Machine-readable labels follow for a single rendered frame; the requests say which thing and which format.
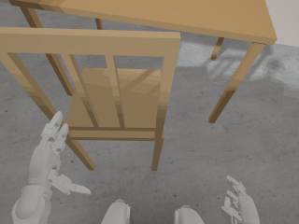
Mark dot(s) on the chair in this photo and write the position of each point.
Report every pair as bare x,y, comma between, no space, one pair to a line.
109,104

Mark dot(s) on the robot right thigh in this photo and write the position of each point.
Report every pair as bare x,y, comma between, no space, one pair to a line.
187,216

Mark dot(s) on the left robot hand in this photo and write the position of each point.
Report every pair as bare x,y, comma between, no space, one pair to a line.
46,155

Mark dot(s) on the robot left forearm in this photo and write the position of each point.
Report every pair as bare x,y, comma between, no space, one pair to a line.
33,207

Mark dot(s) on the left robot shin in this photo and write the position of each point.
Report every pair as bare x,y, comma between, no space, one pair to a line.
119,201

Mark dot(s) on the right robot hand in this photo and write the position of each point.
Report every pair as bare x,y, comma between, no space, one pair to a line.
244,211

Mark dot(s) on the table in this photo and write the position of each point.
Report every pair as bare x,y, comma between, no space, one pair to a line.
247,20

